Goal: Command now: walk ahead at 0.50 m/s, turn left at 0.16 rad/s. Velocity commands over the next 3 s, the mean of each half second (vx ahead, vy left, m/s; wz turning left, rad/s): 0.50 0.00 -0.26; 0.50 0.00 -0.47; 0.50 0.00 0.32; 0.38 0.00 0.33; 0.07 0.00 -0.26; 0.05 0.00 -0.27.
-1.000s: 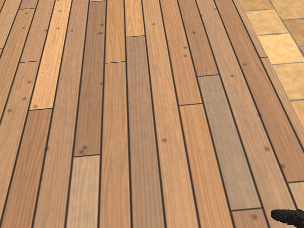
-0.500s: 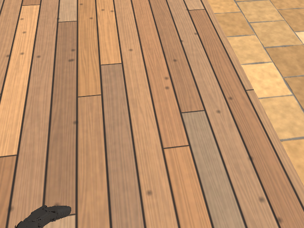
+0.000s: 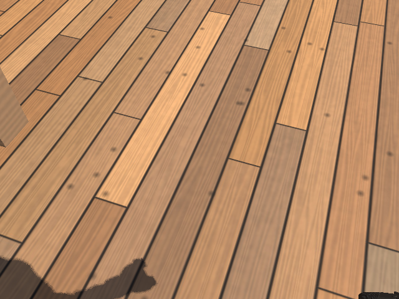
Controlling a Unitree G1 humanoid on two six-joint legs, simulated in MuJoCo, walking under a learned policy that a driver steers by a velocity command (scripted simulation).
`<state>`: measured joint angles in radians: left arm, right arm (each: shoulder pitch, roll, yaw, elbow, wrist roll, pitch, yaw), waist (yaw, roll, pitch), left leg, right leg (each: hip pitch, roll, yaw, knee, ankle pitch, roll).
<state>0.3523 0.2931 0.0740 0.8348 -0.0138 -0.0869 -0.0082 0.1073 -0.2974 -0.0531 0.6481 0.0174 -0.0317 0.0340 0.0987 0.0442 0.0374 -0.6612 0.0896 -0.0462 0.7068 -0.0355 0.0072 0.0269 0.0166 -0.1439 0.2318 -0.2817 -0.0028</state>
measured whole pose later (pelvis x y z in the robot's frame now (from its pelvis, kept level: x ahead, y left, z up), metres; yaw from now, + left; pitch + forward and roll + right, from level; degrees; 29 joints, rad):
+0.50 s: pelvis +0.27 +0.03 +0.00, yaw -12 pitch +0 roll +3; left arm 0.14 0.28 0.06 0.77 -0.02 -0.02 -0.03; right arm 0.32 -0.28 -0.08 0.84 -0.01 -0.08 0.00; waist -0.06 -0.04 0.03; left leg 0.05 -0.02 0.23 0.22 -0.27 0.01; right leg -0.67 -0.11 0.02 0.75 0.01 -0.01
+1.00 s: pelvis +0.53 -0.09 +0.01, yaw -27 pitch +1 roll +0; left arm 0.32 0.28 0.06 0.75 -0.01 -0.06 0.00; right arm 0.06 -0.29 -0.05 0.73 0.00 -0.09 0.02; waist 0.07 0.04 0.04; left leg -0.64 0.09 -0.06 0.61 0.09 -0.05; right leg -0.07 0.11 0.10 0.30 -0.24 -0.09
